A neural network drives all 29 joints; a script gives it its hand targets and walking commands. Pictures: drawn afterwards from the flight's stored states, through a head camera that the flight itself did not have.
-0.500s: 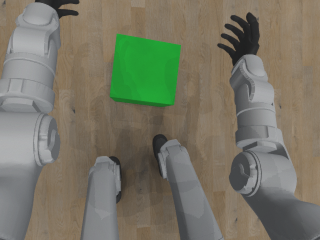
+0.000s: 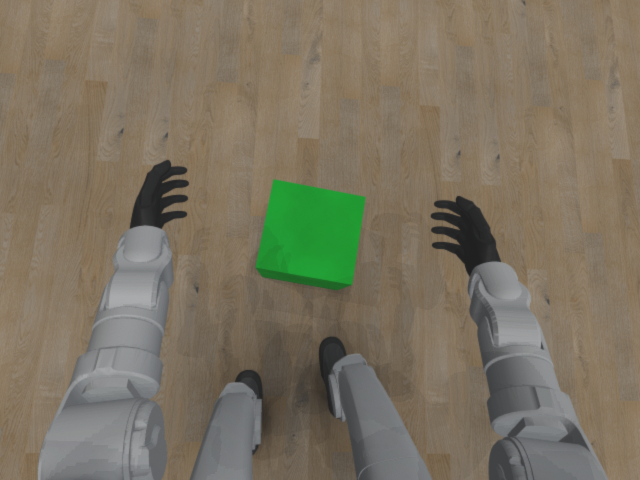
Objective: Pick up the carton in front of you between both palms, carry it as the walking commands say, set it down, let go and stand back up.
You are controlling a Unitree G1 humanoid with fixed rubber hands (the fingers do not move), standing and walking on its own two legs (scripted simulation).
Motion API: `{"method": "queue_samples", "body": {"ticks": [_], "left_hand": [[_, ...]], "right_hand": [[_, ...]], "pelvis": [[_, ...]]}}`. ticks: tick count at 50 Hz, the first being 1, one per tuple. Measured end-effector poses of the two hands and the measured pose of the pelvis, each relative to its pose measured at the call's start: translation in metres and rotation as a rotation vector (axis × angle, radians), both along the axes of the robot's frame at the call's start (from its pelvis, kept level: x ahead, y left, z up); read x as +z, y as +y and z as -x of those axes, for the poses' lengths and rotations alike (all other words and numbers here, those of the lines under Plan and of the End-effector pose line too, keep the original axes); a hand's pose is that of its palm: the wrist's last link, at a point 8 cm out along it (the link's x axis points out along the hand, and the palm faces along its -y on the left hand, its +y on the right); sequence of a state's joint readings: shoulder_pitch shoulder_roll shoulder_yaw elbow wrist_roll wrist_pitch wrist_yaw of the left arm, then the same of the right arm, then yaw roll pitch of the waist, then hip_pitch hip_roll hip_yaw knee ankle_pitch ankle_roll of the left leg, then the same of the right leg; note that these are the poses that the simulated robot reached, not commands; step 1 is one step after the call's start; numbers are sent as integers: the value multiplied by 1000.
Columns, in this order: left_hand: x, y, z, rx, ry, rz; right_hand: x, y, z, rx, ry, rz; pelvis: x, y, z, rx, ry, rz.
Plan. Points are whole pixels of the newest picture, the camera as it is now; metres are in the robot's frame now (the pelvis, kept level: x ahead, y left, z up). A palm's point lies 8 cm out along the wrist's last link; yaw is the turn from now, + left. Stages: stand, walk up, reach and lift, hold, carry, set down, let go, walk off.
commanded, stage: let go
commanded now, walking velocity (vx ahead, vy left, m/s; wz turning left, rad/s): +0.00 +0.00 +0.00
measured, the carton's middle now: (308, 240) +0.46 -0.08 -0.58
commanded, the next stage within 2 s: stand in 1.08 s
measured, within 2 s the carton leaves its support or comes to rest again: neither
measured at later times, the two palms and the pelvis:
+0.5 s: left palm (59, 343) +0.30 +0.21 -0.02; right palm (539, 375) +0.21 -0.23 +0.00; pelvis +0.06 +0.01 +0.07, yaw -3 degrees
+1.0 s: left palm (5, 423) +0.24 +0.24 +0.00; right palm (539, 364) +0.22 -0.23 +0.02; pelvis +0.07 +0.02 +0.07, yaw -3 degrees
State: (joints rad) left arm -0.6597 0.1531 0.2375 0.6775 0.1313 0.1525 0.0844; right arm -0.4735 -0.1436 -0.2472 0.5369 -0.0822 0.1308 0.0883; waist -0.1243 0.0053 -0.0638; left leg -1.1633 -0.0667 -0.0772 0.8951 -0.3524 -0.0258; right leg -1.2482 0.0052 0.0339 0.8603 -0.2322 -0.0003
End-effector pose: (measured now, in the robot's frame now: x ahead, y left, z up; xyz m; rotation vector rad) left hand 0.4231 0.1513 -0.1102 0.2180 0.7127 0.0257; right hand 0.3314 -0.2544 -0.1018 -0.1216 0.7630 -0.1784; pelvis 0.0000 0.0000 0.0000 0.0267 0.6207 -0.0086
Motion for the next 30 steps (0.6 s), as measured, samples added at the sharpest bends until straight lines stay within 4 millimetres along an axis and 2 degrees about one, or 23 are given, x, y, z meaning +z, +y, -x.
{"method": "queue_samples", "body": {"ticks": [4, 8, 19, 24, 30], "left_hand": [[22, 6, 29, 23, -6, 3], [40, 10, 48, 4, -3, 7], [71, 35, 99, -32, 39, 6], [85, 56, 123, -13, 40, 15], [101, 82, 152, 0, 52, 4]], "right_hand": [[27, -9, 22, 44, 19, 17], [45, -12, 47, 53, 35, 7], [89, 8, 110, 17, 44, -5], [104, 19, 125, 25, 50, 6], [108, 31, 124, 40, 41, -1]], "pelvis": [[17, -5, -10, -5, -87, 2], [30, -9, -21, -14, -166, 6], [57, -4, -52, -29, -371, 31], [66, 5, -61, -32, -458, 45], [71, 21, -68, -38, -543, 61]]}}
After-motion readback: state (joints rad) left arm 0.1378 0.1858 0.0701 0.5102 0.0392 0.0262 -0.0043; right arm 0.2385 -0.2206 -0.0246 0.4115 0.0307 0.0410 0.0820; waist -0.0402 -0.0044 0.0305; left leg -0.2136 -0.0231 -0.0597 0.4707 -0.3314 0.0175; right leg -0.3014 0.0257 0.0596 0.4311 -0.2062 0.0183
